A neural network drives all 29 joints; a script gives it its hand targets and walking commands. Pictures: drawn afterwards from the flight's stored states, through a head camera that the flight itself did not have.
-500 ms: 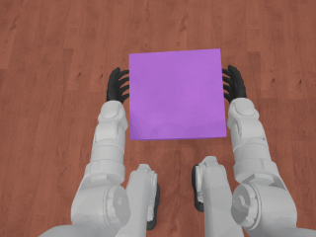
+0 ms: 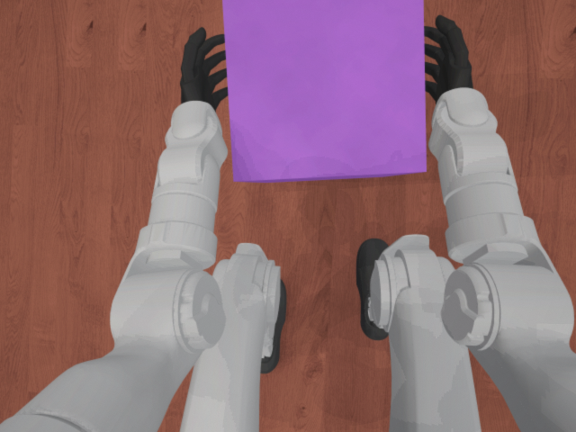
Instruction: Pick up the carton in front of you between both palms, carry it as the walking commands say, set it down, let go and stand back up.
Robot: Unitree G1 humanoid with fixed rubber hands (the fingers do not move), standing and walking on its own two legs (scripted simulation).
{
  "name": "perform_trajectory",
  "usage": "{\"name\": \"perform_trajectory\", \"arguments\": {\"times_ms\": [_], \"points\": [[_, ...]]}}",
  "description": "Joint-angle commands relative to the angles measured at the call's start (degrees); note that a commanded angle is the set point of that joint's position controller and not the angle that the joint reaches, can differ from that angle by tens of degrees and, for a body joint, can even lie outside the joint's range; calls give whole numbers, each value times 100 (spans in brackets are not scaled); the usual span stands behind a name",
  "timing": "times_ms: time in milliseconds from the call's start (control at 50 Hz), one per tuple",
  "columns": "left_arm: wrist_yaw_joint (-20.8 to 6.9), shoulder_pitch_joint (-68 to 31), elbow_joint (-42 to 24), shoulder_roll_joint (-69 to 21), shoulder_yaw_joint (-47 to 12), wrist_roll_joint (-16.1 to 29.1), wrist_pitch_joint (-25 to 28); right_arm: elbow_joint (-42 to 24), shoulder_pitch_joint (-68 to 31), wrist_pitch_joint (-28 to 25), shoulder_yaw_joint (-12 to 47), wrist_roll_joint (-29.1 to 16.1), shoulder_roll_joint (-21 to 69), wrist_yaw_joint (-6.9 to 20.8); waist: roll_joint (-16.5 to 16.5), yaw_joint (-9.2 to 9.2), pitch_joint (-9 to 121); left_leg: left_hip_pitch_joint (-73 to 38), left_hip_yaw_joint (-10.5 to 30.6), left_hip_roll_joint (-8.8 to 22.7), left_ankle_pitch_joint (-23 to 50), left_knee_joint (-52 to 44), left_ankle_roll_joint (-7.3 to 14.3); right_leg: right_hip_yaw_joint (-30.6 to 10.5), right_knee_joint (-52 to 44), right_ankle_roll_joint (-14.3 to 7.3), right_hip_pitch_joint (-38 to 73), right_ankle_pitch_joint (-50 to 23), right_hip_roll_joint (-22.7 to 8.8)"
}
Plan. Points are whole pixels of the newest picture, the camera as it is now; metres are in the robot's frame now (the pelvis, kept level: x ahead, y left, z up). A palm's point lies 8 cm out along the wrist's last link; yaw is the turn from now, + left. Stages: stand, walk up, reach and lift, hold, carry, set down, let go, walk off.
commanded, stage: set down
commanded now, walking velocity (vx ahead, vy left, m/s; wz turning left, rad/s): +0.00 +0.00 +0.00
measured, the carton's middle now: (322, 108) +0.50 -0.04 -0.20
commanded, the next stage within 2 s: none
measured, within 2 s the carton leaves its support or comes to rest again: rests again in 0.78 s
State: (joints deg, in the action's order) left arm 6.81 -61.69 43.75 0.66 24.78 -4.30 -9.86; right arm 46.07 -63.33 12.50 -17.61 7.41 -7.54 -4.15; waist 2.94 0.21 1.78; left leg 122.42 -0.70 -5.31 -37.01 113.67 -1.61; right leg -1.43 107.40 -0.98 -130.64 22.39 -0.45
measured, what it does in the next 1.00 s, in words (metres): lowers itself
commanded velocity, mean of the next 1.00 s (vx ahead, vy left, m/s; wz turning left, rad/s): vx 0.00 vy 0.00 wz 0.00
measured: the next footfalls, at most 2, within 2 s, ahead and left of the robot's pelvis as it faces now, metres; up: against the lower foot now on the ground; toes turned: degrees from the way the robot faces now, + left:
none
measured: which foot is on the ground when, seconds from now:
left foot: down 0.00-1.00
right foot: down 0.00-1.00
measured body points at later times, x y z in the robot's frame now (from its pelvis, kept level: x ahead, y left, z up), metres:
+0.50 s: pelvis +0.00 +0.01 -0.06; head +0.34 -0.02 +0.23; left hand +0.52 +0.11 -0.22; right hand +0.53 -0.20 -0.21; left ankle +0.08 +0.12 -0.40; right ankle +0.14 -0.12 -0.40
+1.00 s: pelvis -0.01 +0.00 -0.07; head +0.34 -0.02 +0.20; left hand +0.52 +0.10 -0.24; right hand +0.52 -0.21 -0.24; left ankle +0.08 +0.12 -0.40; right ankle +0.14 -0.12 -0.40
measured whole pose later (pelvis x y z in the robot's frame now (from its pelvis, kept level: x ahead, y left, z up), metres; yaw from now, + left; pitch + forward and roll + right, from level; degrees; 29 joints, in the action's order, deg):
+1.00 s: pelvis -0.01 +0.00 -0.07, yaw +1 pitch +38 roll +2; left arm 6.1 -75.4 56.8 5.6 19.6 -2.8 -6.1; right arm 69.8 -80.7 4.8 -10.1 -3.4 -20.2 -1.0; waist 1.3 1.8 -14.5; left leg 129.0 -0.6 -7.6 -37.5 128.5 -2.2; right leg -1.1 121.1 -1.2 -136.7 22.2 -2.0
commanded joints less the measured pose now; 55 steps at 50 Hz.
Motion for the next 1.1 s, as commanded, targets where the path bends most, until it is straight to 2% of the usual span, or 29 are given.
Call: {"name": "perform_trajectory", "arguments": {"times_ms": [0,120,160,200,280,480,720,1080], "points": [[-1247,-3439,38,-4734,-2712,425,41,-237,-3311,-212,2357,-512,4788,991,-654,131,5925,-668,-222,-576,864,-1083,8,113,-237,181,5566,-1031,668],[-1206,-3832,162,-4567,-2833,624,139,-64,-3674,-344,2366,-716,4453,1079,-525,221,5781,-670,-198,-528,1034,-678,8,187,286,144,5209,-1315,573],[-1173,-4079,-10,-4477,-2898,659,202,99,-3544,-401,2333,-920,4685,1121,-416,73,5831,-725,-240,-515,1164,-591,-6,178,458,130,5162,-1504,579],[-1130,-4177,-102,-4438,-2989,695,275,279,-3514,-413,2360,-1052,4814,1174,-354,6,5998,-937,-227,-491,1470,-484,-9,180,628,136,5059,-1767,576],[-1066,-4138,-247,-4541,-3177,784,302,402,-3429,-401,2401,-1221,4914,1268,-278,-1,6234,-1283,-197,-477,1783,-350,-12,235,812,149,4870,-1946,578],[-1112,-4198,-46,-4505,-3081,738,327,928,-3375,-486,1936,-1063,4563,1386,-12,284,5161,-1069,-105,-494,1575,-235,-18,321,926,52,3772,-1493,526],[-1096,-4401,307,-4055,-2856,681,470,1372,-3805,-695,1820,-1278,4042,1357,199,293,4596,-893,-150,-429,1242,-110,32,185,1020,-17,3552,-1195,463],[-1246,-3635,1465,-3002,-1741,-28,363,1915,-4037,-813,1644,-1190,2933,1322,-18,-59,2882,-149,-94,-346,565,47,206,-66,978,-64,3078,-271,456]]}}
